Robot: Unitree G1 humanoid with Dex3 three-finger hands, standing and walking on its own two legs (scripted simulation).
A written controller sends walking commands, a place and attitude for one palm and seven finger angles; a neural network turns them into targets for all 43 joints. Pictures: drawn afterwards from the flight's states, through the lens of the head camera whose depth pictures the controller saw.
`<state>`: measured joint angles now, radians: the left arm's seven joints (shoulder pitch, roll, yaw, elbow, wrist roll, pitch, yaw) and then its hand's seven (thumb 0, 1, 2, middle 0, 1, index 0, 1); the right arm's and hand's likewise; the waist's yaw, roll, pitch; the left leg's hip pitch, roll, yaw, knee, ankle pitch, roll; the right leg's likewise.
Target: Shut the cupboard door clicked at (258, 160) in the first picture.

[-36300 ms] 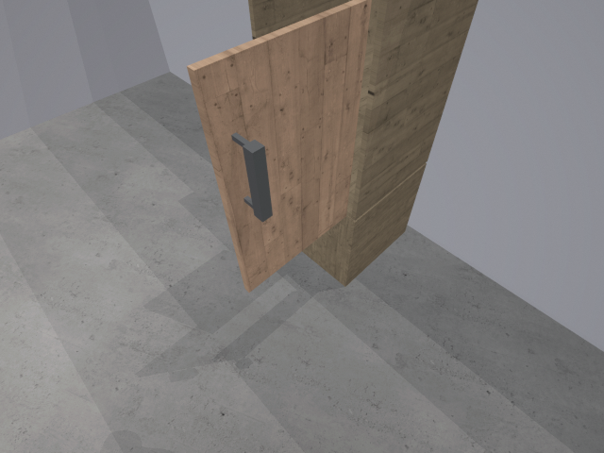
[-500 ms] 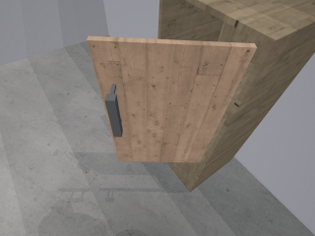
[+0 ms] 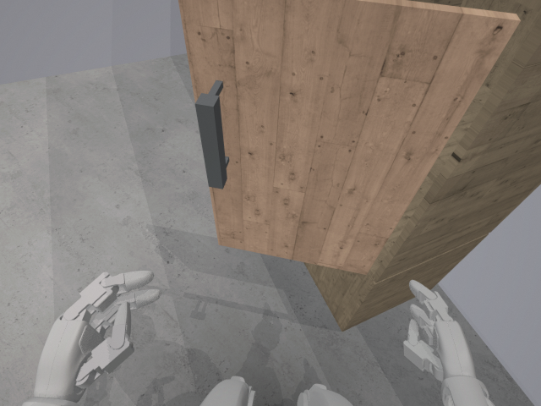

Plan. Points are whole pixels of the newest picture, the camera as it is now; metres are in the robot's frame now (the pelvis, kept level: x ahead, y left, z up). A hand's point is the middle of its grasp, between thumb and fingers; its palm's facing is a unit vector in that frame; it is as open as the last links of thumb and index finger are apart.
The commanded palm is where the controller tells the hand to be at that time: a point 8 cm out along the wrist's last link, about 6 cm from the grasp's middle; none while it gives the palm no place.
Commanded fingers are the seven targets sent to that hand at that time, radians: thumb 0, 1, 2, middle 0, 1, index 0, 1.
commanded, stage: raise the hand and make a fist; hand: left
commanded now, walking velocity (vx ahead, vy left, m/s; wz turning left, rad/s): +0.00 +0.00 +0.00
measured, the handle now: (217, 137) +0.48 +0.14 +0.13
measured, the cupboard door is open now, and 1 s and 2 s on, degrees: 55 55 55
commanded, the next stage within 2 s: bring the fist close to the handle in 1.36 s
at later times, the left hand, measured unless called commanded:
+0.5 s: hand (138, 291) +0.23 +0.19 +0.09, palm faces -0.09 -1.00 -0.03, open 3.4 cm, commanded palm +0.21 +0.25 +0.10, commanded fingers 0.00 0.90 0.90 -1.17 -1.36 -1.17 -1.36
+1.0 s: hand (103, 248) +0.26 +0.23 +0.13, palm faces -0.07 -1.00 -0.05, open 3.1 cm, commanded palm +0.24 +0.29 +0.14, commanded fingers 0.00 0.90 0.90 -1.30 -1.50 -1.30 -1.50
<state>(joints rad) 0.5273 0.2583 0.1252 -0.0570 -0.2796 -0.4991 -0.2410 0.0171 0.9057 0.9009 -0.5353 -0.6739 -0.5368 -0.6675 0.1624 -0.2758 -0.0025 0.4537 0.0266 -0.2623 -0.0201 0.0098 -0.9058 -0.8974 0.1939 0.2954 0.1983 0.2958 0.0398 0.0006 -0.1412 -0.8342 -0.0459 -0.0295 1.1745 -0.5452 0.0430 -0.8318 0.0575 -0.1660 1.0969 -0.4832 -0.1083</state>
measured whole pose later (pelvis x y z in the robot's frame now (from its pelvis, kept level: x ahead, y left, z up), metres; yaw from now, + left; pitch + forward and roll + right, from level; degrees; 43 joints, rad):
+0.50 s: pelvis +0.02 +0.02 +0.03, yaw -2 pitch +12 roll -1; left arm 0.46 0.26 0.15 -0.08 -0.32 -0.37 -0.30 0.01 0.90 0.90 -0.99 -1.17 -0.99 -1.17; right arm 0.29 -0.29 -0.01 0.52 0.05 -0.21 -0.05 0.01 -0.90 -0.90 0.20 0.30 0.20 0.30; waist -0.01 0.02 -0.11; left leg -0.70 -0.05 0.02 1.00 -0.50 0.07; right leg -0.72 0.06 -0.10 0.95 -0.43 -0.08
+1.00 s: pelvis +0.03 +0.05 +0.05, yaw -1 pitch +7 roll -3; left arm 0.34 0.29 0.15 -0.12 -0.28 -0.20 -0.26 0.01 0.90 0.90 -1.29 -1.50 -1.29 -1.49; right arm 0.27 -0.25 0.06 0.51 0.05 -0.22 -0.04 0.01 -0.90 -0.90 0.20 0.30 0.20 0.30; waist 0.01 0.05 -0.10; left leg -0.53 -0.08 0.01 0.86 -0.45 0.10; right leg -0.53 0.04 -0.09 0.79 -0.38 -0.03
